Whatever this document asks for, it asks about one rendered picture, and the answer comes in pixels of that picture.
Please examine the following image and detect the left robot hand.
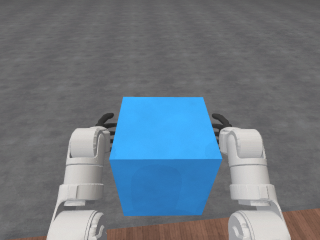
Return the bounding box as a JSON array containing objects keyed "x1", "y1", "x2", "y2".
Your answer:
[{"x1": 95, "y1": 113, "x2": 117, "y2": 152}]

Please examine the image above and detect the right robot hand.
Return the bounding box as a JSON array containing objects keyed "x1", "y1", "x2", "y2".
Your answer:
[{"x1": 211, "y1": 113, "x2": 232, "y2": 149}]

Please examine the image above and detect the carton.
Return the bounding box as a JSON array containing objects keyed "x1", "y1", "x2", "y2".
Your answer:
[{"x1": 109, "y1": 97, "x2": 222, "y2": 216}]

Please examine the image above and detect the left robot upper arm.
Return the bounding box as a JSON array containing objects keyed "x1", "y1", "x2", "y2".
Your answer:
[{"x1": 47, "y1": 210, "x2": 107, "y2": 240}]

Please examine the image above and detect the right robot upper arm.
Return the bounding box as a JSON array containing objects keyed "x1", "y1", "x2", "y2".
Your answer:
[{"x1": 228, "y1": 210, "x2": 290, "y2": 240}]

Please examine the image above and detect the robot right forearm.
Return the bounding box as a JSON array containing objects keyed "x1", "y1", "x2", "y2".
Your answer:
[{"x1": 219, "y1": 127, "x2": 291, "y2": 240}]

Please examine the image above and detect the robot left forearm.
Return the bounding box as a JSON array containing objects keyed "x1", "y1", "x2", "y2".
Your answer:
[{"x1": 46, "y1": 126, "x2": 111, "y2": 240}]

